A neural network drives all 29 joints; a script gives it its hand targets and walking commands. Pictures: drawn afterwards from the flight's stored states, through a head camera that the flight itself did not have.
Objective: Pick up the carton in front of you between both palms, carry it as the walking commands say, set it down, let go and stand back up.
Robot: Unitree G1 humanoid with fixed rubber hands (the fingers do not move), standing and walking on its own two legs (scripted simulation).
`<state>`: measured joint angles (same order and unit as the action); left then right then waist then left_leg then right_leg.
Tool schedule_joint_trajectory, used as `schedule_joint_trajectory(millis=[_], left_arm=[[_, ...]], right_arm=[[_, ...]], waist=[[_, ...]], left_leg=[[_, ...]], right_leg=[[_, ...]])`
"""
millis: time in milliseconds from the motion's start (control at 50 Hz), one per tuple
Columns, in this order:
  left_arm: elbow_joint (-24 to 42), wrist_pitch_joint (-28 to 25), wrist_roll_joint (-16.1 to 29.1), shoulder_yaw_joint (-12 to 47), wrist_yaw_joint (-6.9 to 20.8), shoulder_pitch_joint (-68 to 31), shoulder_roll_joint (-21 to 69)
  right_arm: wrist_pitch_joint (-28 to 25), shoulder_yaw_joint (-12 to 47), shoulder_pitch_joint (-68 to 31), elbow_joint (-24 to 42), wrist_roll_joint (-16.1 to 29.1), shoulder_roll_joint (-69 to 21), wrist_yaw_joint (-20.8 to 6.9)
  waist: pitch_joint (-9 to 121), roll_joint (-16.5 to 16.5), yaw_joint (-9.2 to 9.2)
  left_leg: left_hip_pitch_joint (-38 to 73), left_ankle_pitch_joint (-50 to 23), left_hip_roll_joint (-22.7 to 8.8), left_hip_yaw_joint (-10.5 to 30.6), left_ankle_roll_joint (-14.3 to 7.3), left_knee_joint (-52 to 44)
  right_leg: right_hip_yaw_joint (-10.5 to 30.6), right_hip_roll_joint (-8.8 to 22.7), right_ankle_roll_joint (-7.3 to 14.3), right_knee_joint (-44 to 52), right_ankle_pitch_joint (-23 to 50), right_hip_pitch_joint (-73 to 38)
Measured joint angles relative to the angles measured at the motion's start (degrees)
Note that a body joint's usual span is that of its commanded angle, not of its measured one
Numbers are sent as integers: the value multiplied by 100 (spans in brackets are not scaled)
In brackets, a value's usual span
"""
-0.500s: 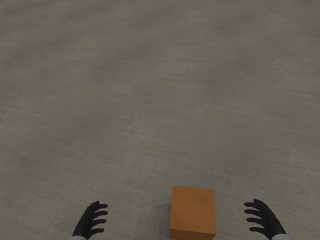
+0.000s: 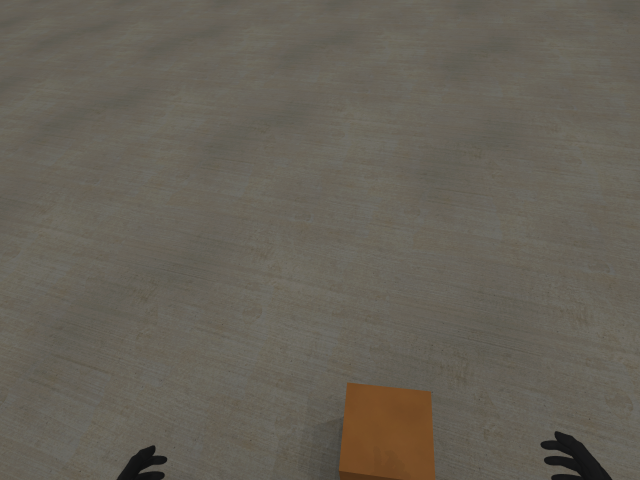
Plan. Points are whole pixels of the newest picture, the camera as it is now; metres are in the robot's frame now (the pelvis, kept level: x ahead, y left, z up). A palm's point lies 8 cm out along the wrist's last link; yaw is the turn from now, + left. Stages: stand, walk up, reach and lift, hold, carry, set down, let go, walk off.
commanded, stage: stand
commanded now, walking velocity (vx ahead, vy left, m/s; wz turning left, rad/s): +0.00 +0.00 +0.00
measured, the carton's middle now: (384, 443) +0.34 -0.08 -0.64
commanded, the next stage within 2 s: none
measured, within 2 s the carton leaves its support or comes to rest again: neither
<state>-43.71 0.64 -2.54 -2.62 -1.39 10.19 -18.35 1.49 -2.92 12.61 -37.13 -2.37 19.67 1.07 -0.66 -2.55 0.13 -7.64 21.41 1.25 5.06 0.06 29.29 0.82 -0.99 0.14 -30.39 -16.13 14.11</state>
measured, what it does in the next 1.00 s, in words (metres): stands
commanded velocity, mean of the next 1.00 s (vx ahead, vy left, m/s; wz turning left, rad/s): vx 0.00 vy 0.00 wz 0.00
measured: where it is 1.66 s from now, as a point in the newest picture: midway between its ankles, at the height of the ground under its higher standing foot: outside the picture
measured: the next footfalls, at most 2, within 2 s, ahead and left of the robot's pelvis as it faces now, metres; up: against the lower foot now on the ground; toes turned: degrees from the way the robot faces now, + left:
none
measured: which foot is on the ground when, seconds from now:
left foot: down 0.00-1.00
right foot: down 0.00-1.00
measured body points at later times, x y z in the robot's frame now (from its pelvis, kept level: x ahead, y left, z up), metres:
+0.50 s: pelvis -0.01 -0.01 +0.01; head -0.01 -0.02 +0.45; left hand +0.11 +0.29 -0.10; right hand +0.11 -0.31 -0.10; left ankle -0.06 +0.13 -0.73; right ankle +0.00 -0.12 -0.73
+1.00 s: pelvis -0.02 -0.01 +0.01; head -0.02 -0.02 +0.46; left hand +0.08 +0.30 -0.10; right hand +0.08 -0.31 -0.11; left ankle -0.06 +0.13 -0.73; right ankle +0.00 -0.12 -0.73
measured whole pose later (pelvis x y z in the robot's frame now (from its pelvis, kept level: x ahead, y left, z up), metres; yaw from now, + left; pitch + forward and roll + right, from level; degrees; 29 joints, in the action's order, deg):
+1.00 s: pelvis -0.02 -0.01 +0.01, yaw +1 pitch -2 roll +0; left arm -58.7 -0.3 -1.3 -1.4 -0.4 6.7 -20.7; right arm -0.6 -0.1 11.4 -52.0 -1.3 22.1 1.4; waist -1.6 -1.3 0.6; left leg -3.8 16.1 0.4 5.2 0.9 22.2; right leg 0.3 -1.0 0.7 -23.5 -11.1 10.0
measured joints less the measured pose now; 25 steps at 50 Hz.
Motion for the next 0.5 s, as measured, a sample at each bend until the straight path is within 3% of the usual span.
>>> schedule_joint_trajectory(millis=[500], left_arm=[[-898, -85, 80, 75, 49, -268, -97]], right_arm=[[-159, 186, 24, -780, 63, 135, 59]], waist=[[-44, 76, 38]], left_leg=[[253, -254, -98, 74, 95, -373]], right_leg=[[-115, -41, 86, 390, 238, -296]])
